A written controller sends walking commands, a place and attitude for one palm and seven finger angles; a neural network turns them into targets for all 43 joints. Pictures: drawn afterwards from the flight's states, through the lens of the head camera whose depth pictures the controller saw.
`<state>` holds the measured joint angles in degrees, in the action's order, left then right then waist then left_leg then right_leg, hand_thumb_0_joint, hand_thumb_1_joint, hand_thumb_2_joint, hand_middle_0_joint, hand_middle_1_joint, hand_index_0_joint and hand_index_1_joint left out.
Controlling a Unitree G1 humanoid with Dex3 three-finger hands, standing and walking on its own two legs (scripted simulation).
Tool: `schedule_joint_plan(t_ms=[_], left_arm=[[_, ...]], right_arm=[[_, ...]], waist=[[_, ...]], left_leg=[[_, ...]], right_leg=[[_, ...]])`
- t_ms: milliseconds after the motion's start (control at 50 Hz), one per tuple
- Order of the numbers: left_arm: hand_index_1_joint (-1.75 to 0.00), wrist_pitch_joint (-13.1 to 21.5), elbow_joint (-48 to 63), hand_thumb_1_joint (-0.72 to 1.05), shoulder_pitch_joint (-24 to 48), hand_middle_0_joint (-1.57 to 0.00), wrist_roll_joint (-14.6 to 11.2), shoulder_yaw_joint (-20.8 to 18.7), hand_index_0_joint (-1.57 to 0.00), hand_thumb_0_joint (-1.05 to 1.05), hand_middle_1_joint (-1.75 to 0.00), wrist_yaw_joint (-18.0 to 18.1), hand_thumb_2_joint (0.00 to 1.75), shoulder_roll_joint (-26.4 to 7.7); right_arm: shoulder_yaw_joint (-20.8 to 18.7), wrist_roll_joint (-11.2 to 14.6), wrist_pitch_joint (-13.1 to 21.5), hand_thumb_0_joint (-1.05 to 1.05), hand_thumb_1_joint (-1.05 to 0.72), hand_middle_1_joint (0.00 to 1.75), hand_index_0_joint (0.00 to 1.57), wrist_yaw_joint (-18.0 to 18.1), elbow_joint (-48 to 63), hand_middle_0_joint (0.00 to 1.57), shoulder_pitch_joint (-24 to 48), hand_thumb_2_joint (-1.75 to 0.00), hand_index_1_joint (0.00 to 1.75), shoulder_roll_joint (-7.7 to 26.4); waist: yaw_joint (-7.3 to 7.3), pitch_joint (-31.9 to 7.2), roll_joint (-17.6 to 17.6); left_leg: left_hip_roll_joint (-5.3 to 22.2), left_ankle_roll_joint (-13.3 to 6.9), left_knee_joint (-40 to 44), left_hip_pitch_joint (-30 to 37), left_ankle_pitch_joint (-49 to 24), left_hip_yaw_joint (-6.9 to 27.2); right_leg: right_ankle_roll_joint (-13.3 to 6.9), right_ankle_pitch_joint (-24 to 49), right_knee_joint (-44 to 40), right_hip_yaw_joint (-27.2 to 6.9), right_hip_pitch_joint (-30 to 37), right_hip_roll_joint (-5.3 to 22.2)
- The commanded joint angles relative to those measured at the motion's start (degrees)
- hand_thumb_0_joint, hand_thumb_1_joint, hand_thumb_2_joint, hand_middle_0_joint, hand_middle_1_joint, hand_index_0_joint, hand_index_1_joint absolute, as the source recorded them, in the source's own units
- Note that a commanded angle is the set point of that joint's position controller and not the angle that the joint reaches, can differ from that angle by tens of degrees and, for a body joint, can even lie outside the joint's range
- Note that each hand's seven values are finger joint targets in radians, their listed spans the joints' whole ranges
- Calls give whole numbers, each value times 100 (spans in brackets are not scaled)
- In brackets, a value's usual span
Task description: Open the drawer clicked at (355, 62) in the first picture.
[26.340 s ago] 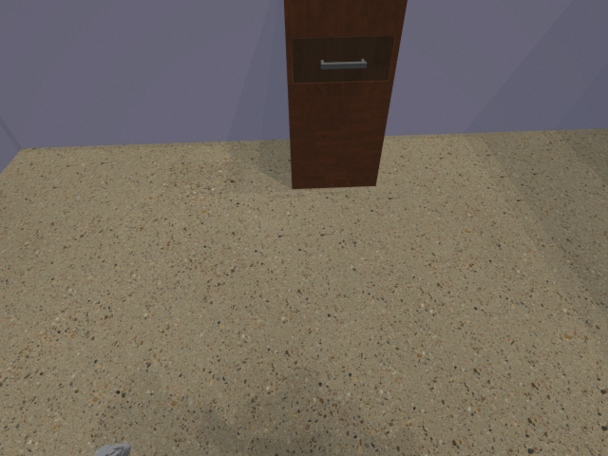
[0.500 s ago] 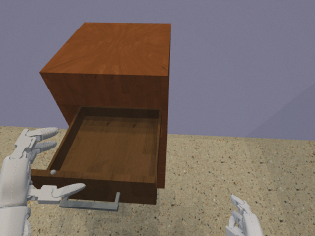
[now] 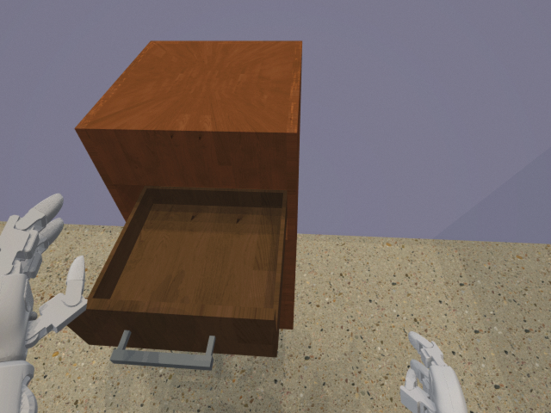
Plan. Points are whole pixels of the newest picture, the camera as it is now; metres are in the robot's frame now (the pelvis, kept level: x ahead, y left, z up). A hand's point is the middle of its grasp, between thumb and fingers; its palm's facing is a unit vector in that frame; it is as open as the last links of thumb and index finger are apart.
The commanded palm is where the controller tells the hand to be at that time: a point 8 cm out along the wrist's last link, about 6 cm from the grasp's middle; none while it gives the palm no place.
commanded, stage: draw the hand back to the body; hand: left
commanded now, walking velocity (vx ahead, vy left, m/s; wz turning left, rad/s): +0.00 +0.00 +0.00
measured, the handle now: (165, 349) +0.23 +0.24 -0.12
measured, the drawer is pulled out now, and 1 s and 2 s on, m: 0.30 0.30 0.30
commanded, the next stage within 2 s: step back with the hand held close in 0.14 s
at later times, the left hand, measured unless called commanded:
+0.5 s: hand (86, 301) +0.19 +0.24 +0.14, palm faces +0.31 -0.81 -0.50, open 7.4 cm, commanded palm +0.11 +0.29 +0.17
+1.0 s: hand (34, 412) +0.08 +0.22 +0.15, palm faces +0.39 -0.83 -0.40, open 7.4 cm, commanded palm +0.01 +0.28 +0.17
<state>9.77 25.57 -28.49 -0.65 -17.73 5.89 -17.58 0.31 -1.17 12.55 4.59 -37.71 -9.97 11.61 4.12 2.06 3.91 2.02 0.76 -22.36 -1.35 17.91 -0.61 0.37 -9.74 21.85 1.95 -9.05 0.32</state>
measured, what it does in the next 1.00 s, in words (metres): shifts its weight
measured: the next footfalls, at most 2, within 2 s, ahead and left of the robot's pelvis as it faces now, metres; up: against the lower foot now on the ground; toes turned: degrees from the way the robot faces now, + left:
right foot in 1.20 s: -0.14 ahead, -0.12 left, +0.00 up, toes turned +0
left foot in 1.58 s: -0.26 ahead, +0.08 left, +0.00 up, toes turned +3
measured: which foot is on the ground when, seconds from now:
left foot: down 0.00-1.00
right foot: down 0.00-1.00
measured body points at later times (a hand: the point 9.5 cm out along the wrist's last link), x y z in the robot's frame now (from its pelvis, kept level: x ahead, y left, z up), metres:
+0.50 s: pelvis -0.02 +0.01 -0.01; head +0.02 +0.01 +0.44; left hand +0.17 +0.28 +0.17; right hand +0.17 -0.23 -0.08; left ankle -0.06 +0.12 -0.74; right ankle +0.03 -0.13 -0.74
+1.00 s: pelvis -0.11 -0.01 -0.01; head -0.10 +0.00 +0.44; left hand +0.05 +0.27 +0.18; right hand +0.07 -0.24 -0.08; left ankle -0.09 +0.11 -0.75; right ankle -0.03 -0.12 -0.74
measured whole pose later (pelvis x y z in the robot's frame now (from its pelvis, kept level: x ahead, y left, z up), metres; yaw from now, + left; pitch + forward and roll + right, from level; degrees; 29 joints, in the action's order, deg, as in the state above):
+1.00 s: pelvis -0.11 -0.01 -0.01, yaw +2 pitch +0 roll +1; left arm 13.5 32.3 -33.6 -0.7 -18.9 8.6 -19.6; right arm 0.4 -0.3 7.2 3.9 -33.9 -12.3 11.6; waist -1.4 0.1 -1.7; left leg 0.4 -1.0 -31.3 -16.6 17.1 -1.3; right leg -0.9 -9.8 31.6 2.1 -21.7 1.0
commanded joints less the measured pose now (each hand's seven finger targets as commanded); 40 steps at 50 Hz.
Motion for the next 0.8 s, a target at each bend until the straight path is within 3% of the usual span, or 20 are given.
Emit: schedule_joint_plan(t_ms=[0,40,60,140,200,220,240,260,300,340,420,440,480,520,580,660,680,720,760,780], left_arm=[[-30,297,1159,90,218,-20,-40,-592,-20,0,-30,88,90,-912],[-30,311,1449,90,372,-20,7,-687,-20,0,-30,93,90,-1093],[-30,298,1292,90,189,-20,-24,-608,-20,0,-30,98,90,-935],[-30,271,1460,90,433,-20,5,-638,-20,0,-30,98,90,-1063],[-30,248,1205,90,214,-20,-26,-545,-20,0,-30,104,90,-869],[-30,273,1412,90,405,-20,-16,-548,-20,0,-30,95,90,-941],[-30,629,1712,90,1380,-20,-36,-1565,-20,0,-30,151,90,-1885],[-30,647,1343,90,565,-20,60,-1133,-20,0,-30,130,90,-1243],[-30,587,1318,90,181,-20,101,-846,-20,0,-30,100,90,-978],[-30,608,1501,90,-82,-20,115,-714,-20,0,-30,117,90,-841],[-30,558,1686,90,-838,-20,88,-872,-20,0,-30,226,90,-973],[-30,556,1795,90,-935,-20,58,-987,-20,0,-30,263,90,-1113],[-30,604,2102,90,-1114,-20,0,-1077,-20,0,-30,275,90,-1185],[-30,639,2336,90,-1243,-20,-22,-1191,-20,0,-30,322,90,-1286],[-30,684,2580,90,-1237,-20,-64,-1205,-20,0,-30,378,90,-1283],[-30,766,2509,90,-1007,-20,-24,-1157,-20,0,-30,478,90,-1218],[-30,793,2422,90,-935,-20,-5,-1083,-20,0,-30,508,90,-1132],[-30,797,2158,90,-774,-20,14,-900,-20,0,-30,560,90,-976],[-30,784,2069,90,-510,-20,17,-784,-20,0,-30,574,90,-1032],[-30,763,1827,90,-401,-20,-12,-775,-20,0,-30,547,90,-1079]], right_arm=[[-186,-7,308,0,-90,30,20,67,942,20,643,-90,30,571],[-182,-26,328,0,-90,30,20,58,965,20,653,-90,30,595],[-166,-28,333,0,-90,30,20,55,930,20,625,-90,30,546],[-175,-12,340,0,-90,30,20,52,959,20,677,-90,30,581],[-174,-3,323,0,-90,30,20,57,929,20,632,-90,30,553],[-170,3,323,0,-90,30,20,41,964,20,610,-90,30,591],[-47,90,137,0,-90,30,20,14,1204,20,558,-90,30,705],[-115,-49,-14,0,-90,30,20,111,1158,20,575,-90,30,648],[-226,-47,-135,0,-90,30,20,102,1298,20,536,-90,30,807],[-270,-62,-190,0,-90,30,20,92,1391,20,510,-90,30,813],[-363,6,-365,0,-90,30,20,49,1605,20,351,-90,30,746],[-385,12,-378,0,-90,30,20,68,1562,20,391,-90,30,729],[-385,41,-411,0,-90,30,20,45,1673,20,356,-90,30,679],[-403,36,-429,0,-90,30,20,74,1714,20,373,-90,30,657],[-402,-11,-372,0,-90,30,20,118,1703,20,349,-90,30,639],[-382,-150,-166,0,-90,30,20,168,1568,20,295,-90,30,636],[-372,-189,-104,0,-90,30,20,161,1521,20,230,-90,30,661],[-347,-164,-10,0,-90,30,20,148,1386,20,105,-90,30,696],[-339,-100,-3,0,-90,30,20,152,1267,20,68,-90,30,766],[-338,-36,-34,0,-90,30,20,108,1251,20,36,-90,30,767]], waist=[[1,-540,-138],[7,-722,136],[-1,-662,122],[-22,-541,87],[-33,-436,-75],[-38,-569,-38],[-259,138,465],[-275,118,-281],[-380,-319,-730],[-419,-768,-275],[-472,-1560,-508],[-463,-1639,-357],[-478,-1677,-537],[-481,-1674,-451],[-471,-1442,85],[-456,-877,788],[-450,-699,1016],[-444,-386,970],[-532,-289,315],[-586,-364,-202]], left_leg=[[-84,-82,369,-695,-1590,-230],[-105,-74,325,-618,-1807,-222],[-91,-53,331,-659,-1821,-239],[-82,-57,321,-669,-1759,-197],[-57,-53,342,-741,-1779,-202],[-65,-49,345,-707,-1821,-153],[-81,-99,278,-1320,-1019,-187],[-62,-106,228,-1418,-1012,110],[-27,-155,-68,-1220,-1275,108],[23,-132,-290,-1100,-1853,43],[213,-51,-592,-1142,-3077,184],[208,-14,-751,-1164,-3226,190],[207,6,-803,-1324,-3002,260],[286,-14,-739,-1442,-3057,384],[479,-12,-525,-1644,-3127,571],[1012,-333,105,-2367,-2639,867],[1096,-419,164,-2586,-2320,872],[1076,-484,10,-2839,-1612,791],[767,-331,-731,-2479,-1360,647],[418,-174,-1261,-2259,-800,444]], right_leg=[[-63,748,-197,121,799,-24],[-88,951,-167,72,875,-4],[-73,957,-158,122,865,2],[-89,871,-203,100,759,-19],[-72,872,-160,161,742,-20],[-78,885,-131,144,795,-6],[-102,927,-224,-284,242,158],[-101,1035,-207,-232,193,174],[-118,1358,-117,-388,188,303],[-189,2082,156,-423,295,458],[-248,2921,691,-282,689,597],[-334,3093,739,-342,633,699],[-388,2888,870,-334,549,763],[-347,2668,1033,-268,437,666],[-271,1655,1338,-106,97,453],[-56,-417,1994,71,-88,85],[-60,-805,2048,20,-99,70],[-91,-927,1750,-94,-67,113],[-294,411,813,-676,-313,474],[-514,1372,312,-1365,-619,943]])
